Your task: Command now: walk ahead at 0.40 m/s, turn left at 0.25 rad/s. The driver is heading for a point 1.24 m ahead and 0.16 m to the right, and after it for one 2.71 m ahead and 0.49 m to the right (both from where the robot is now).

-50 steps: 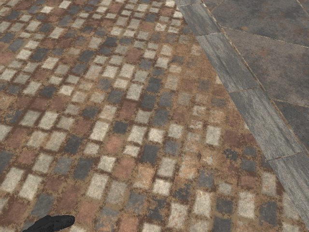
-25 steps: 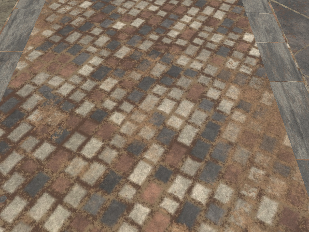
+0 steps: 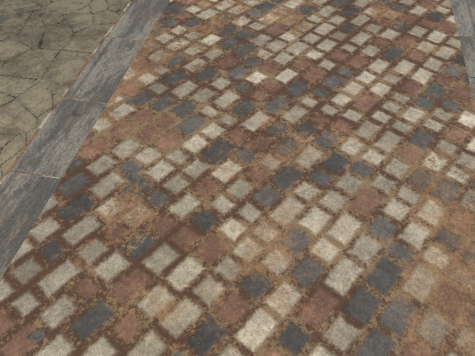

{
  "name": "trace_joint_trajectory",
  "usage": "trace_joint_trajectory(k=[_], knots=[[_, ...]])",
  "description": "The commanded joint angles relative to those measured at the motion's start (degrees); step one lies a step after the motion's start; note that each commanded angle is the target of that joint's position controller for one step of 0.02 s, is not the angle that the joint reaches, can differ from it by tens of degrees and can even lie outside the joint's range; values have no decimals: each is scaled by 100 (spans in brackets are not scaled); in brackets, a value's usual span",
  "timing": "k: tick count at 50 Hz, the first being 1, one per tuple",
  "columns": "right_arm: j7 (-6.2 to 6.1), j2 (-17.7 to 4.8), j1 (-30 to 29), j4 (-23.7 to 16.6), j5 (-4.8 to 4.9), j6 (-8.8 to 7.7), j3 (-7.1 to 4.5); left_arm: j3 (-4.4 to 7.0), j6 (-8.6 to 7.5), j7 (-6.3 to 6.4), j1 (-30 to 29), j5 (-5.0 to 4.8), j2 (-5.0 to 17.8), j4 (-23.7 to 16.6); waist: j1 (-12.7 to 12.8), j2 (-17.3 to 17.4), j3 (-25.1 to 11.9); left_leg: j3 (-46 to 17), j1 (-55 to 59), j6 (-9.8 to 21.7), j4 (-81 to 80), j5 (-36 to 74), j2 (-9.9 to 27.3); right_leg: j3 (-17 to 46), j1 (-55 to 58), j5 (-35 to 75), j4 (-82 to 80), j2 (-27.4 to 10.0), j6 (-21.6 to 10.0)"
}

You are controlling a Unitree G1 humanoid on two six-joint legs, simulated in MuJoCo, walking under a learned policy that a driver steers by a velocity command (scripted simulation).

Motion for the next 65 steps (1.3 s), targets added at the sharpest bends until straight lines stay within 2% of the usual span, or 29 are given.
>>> trace_joint_trajectory(k=[1, 2, 3, 4, 6, 10, 15, 19, 22, 24, 25, 26, 27, 28, 30, 33, 36, 41, 46, 49, 50, 51, 52, 53, 54, 55, 57, 61, 65], knots=[[29, -653, -82, -343, 1, -39, -130, 131, -200, -21, 306, 5, 454, -229, 316, 616, -162, -1417, -435, 628, -742, -2372, 1119, -176, 1152, 43, -696, 10, -246], [30, -365, -236, -413, 1, -57, -41, 179, -225, 12, 797, 47, 654, -127, 510, 253, -143, -1092, -946, 378, 54, -2312, 825, 492, 1676, -419, -1096, -588, -450], [34, 53, -280, -503, 16, -118, 65, 240, -214, 40, 1301, 123, 1014, -23, 541, -781, -148, -50, -1846, 0, 1796, -2011, 125, 1984, 2290, -1497, -1861, -1545, -872], [31, -309, -444, -780, 122, -234, -12, 394, -195, -30, 1487, 183, 1448, 78, 514, -1625, 411, 217, -3179, -34, 2644, -2273, 97, 3759, 2292, -2742, -2424, -2262, -1560], [81, -733, -434, -597, 98, -341, -136, 250, -205, -4, 1156, 17, 852, -79, 421, -895, 656, 4, -3609, -73, 3321, -1306, 580, 3107, 2344, -2552, -2315, -1907, -1412], [136, -365, -701, -570, 0, -384, -70, 152, -158, 18, 1126, 41, 645, -81, 440, -776, 500, 509, -3006, -305, 2911, 61, 886, 1591, 2037, -373, -2523, -1254, -1138], [221, -12, -1408, -774, 57, -417, 66, 151, -80, 46, 1503, -33, 726, 89, 714, -779, 504, 869, -2058, -442, 1265, 968, 785, 574, 1817, 1098, -2479, -962, -1042], [347, -98, -1811, -903, 135, -459, 60, 181, 0, 31, 1807, -98, 875, 225, 814, -801, 677, 959, -1659, -325, 550, 903, 671, 610, 2040, 1342, -2337, -1229, -1057], [377, -349, -1537, -885, 128, -489, -33, 241, 77, 55, 1760, -127, 1029, 279, 467, -911, 519, 1004, -989, -17, 190, 509, 518, 568, 2413, 2843, -1845, -1403, -927], [277, -763, -117, -487, 69, -457, -251, 223, 92, 84, 1656, -112, 993, 237, -320, -755, -460, 1075, 1228, 340, 36, 752, 443, 88, 1946, 4296, -170, -1018, -666], [182, -1186, 1029, -283, -21, -406, -361, 102, 53, 94, 1579, 67, 688, 24, -744, -2, -1422, -243, 3134, 730, 369, 972, 1658, -106, 604, 2512, 1702, -719, -470], [223, -1517, 1139, -175, -64, -388, -374, -97, -82, 64, 2249, 10, 6, -90, -290, 1713, -2218, -3042, 4521, 1591, -439, -454, 2897, 91, -1363, -1666, 3519, 299, -169], [216, -968, 1105, -159, -15, -371, -251, 61, -189, 25, 1831, -146, 655, -32, -522, 1179, -1859, -3241, 4211, 1462, -828, -1085, 2741, 610, -2006, -1739, 4114, 13, -203], [193, -778, 749, -133, 24, -370, -171, 122, -236, -6, 1249, -238, 840, -211, -455, 895, -932, -2302, 3469, 1245, -896, -686, 2515, 401, -2340, -1248, 4139, -246, -245], [220, -585, 143, -150, -42, -381, -102, 125, -235, 22, 883, -72, 702, -255, -90, 256, -190, -1263, 1992, 1089, -1193, 475, 2041, 228, -1917, -459, 3579, -604, -198], [231, -418, -133, -37, -60, -515, -89, 84, -8, -2, 1195, -108, 362, -137, 293, 419, -24, -475, 1110, 1100, -1724, 959, 1890, 272, -1328, -113, 3213, -788, -95], [186, -562, -57, 185, -97, -603, -149, 78, 90, 21, 749, -73, 313, -309, 264, 262, 328, 142, 872, 1056, -1993, 1254, 1891, 417, -1679, 572, 2612, -768, 22], [101, -751, 112, 383, -65, -590, -180, 10, 13, -129, -178, -70, 194, -591, -70, 133, 562, 1066, 999, 728, -2121, 1367, 1724, 101, -1417, 2145, 845, -525, -93], [49, -932, 511, 654, 45, -405, -251, 5, 16, -298, -849, -78, 236, -1039, -284, 74, 701, 1316, 2248, 556, -1688, 1850, 2090, -116, -1840, 1579, 141, -391, -366], [-37, -1156, 410, 627, 60, -244, -310, 141, 56, -359, -481, -66, 488, -1160, 44, 379, 227, 1595, 2612, 329, -525, 4433, 2090, -635, -995, 611, 107, 94, -656], [-77, -1177, 338, 598, 55, -182, -305, 275, 75, -342, 224, -71, 702, -1023, 457, 388, -187, 1771, 2434, 194, 478, 5069, 1947, -781, -34, 613, -64, 363, -815], [-127, -1058, 367, 535, 24, -176, -241, 471, 105, -262, 1190, -92, 1076, -805, 914, 190, -713, 1879, 1515, -28, 1881, 4497, 1724, -429, 1586, 896, -221, 344, -1065], [-86, -454, 807, 243, -132, -294, -32, 643, 135, -161, 1674, -90, 1767, -758, 706, -1090, -1387, 1857, -924, -411, 4128, 962, 953, 2244, 3836, 539, -320, -1124, -1949], [16, -390, 703, 177, -124, -523, 66, 554, 85, -180, 1690, -117, 1634, -902, 680, -1245, -2240, 585, -2145, -503, 5262, -2313, 159, 4765, 4730, 15, -1351, -1871, -2606], [113, -804, 132, 45, 120, -666, -52, 437, 59, -187, 1612, -59, 1232, -885, 887, -802, -1739, 108, -2757, -381, 5439, -1961, 545, 4065, 4500, -162, -1537, -1706, -2249], [134, -773, -163, -50, 174, -742, -11, 386, 42, -172, 1344, -62, 1041, -891, 755, -498, -1004, 228, -2829, -284, 5055, -1490, 788, 3233, 3668, 107, -1560, -1465, -2017], [57, -798, -220, -13, -46, -709, -68, 277, 48, -143, 647, -12, 727, -1057, 266, -127, -273, 292, -2131, -327, 4073, -921, 1171, 2242, 2035, 1164, -1760, -1048, -1753], [26, -587, -104, -21, -135, -473, -40, 304, 14, -47, 491, -2, 818, -1101, 3, -306, -66, 452, -1583, -655, 3237, -402, 1153, 1623, 899, 2011, -2084, -739, -1824], [66, -321, -901, -148, -114, -489, 87, 306, 40, 56, 762, -50, 843, -925, 341, -478, 100, 570, -1267, -773, 1398, 1252, 945, 1023, 680, 1572, -2057, -378, -1450]])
